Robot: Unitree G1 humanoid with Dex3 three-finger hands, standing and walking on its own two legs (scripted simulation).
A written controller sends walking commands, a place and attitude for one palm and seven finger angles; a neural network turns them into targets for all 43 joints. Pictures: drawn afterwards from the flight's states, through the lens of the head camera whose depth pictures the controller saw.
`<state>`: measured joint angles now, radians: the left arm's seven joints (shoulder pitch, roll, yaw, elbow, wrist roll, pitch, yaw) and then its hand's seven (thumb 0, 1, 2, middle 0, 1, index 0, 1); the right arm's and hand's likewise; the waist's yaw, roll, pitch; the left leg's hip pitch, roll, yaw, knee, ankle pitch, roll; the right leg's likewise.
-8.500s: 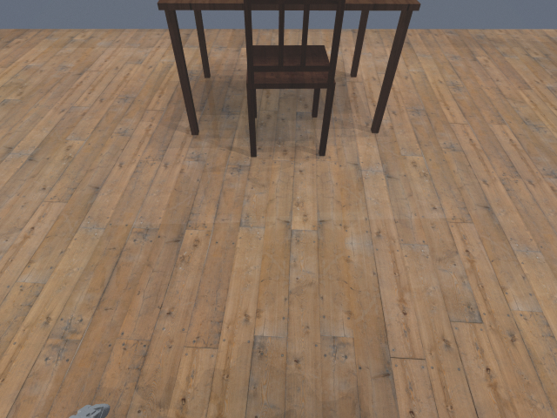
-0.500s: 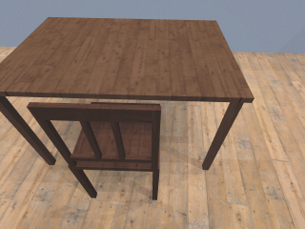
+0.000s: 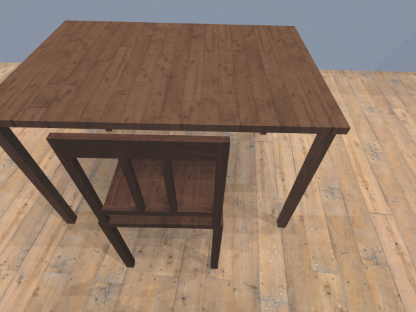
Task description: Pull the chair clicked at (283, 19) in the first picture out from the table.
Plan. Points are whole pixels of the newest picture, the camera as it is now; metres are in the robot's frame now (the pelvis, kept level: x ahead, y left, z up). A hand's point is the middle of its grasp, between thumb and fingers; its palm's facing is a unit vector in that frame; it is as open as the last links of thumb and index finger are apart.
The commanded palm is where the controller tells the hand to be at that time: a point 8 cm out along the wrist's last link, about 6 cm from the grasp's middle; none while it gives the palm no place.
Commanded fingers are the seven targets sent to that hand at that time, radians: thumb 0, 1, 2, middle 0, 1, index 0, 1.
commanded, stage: look again from close up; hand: left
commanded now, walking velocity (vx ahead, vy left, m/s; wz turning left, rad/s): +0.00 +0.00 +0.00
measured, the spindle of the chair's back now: (133, 185) +0.45 +0.24 -0.11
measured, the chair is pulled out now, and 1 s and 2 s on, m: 0.00 0.00 0.00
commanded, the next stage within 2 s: raise the hand toward the chair's back in 0.28 s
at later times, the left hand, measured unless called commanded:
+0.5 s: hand out of the picture +0.11 +0.18 -0.09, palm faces +0.21 -0.96 -0.19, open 7.5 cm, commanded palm +0.10 +0.23 -0.06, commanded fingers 0.00 0.74 0.83 -0.18 -0.27 -0.18 -0.27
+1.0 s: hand (124, 307) +0.15 +0.17 -0.05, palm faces +0.05 -1.00 -0.06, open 11.0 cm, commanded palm +0.13 +0.23 -0.05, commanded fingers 0.00 0.15 0.58 -0.13 -0.18 -0.13 -0.18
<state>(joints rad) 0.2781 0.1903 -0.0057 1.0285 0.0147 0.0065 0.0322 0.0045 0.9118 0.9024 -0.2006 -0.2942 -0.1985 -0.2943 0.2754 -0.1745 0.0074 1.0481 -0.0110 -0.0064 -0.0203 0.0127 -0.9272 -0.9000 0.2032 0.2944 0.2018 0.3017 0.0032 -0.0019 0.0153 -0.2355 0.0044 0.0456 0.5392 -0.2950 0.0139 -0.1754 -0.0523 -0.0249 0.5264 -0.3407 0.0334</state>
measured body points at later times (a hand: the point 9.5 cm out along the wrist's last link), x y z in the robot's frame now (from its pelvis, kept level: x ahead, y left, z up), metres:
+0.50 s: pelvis -0.01 +0.00 +0.00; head +0.01 -0.01 +0.45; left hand +0.10 +0.24 -0.08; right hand +0.06 -0.24 -0.13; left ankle +0.00 +0.11 -0.73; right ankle -0.04 -0.14 -0.73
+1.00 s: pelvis -0.06 -0.04 -0.11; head +0.00 -0.03 +0.34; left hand +0.14 +0.22 -0.05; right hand +0.16 -0.25 -0.18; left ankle +0.00 +0.11 -0.73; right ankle -0.04 -0.14 -0.73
